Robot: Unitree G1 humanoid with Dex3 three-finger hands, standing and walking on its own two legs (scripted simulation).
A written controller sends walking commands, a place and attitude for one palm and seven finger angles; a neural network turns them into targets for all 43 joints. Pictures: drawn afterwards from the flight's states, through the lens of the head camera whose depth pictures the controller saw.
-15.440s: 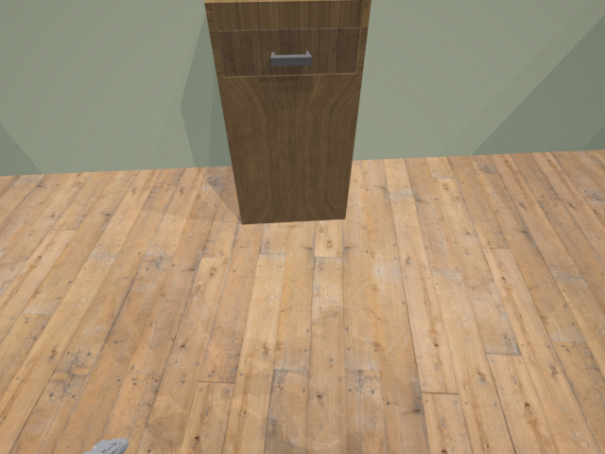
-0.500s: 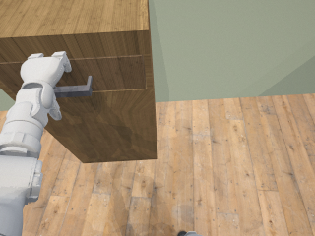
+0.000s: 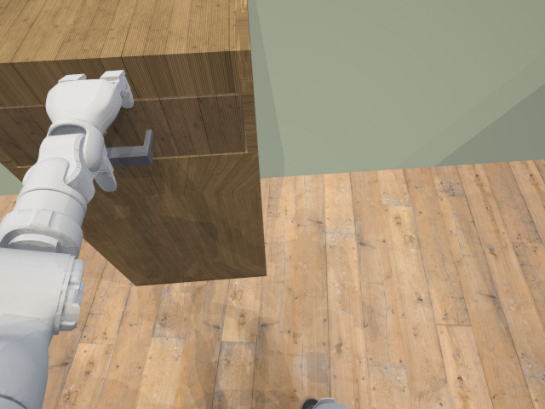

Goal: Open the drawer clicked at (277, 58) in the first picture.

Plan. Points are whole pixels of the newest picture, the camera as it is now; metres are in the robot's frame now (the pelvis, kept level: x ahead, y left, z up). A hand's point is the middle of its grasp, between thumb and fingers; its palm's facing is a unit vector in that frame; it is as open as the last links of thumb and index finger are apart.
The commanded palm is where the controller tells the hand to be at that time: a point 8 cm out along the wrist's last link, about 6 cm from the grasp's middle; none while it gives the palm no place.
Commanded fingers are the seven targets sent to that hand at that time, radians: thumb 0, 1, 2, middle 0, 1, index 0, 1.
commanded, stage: move the hooked fingers above the handle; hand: left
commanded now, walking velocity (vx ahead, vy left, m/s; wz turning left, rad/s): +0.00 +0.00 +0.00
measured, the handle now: (115, 147) +0.55 +0.25 +0.03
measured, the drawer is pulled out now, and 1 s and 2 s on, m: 0.00 0.00 0.00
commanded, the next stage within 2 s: lower the fingers behind the handle in 1.02 s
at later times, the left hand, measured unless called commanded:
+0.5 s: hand (97, 133) +0.51 +0.24 +0.10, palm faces +0.02 +0.00 -1.00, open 13.5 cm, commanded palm +0.48 +0.25 +0.14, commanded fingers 0.00 -0.50 0.30 -0.30 -1.20 -0.30 -1.20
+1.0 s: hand (81, 147) +0.48 +0.26 +0.10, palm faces -0.05 +0.03 -1.00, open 13.8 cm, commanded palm +0.47 +0.25 +0.14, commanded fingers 0.00 -0.50 0.30 -0.30 -1.20 -0.30 -1.20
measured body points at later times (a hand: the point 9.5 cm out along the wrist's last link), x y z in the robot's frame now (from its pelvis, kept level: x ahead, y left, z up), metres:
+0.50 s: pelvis +0.01 +0.01 +0.00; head +0.09 -0.01 +0.44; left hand +0.50 +0.24 +0.16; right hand +0.02 -0.27 -0.14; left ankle -0.05 +0.09 -0.72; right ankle +0.03 -0.11 -0.72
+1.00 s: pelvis +0.00 +0.00 +0.00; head +0.08 -0.02 +0.44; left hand +0.48 +0.26 +0.15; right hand +0.06 -0.28 -0.13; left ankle -0.05 +0.09 -0.72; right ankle +0.03 -0.11 -0.72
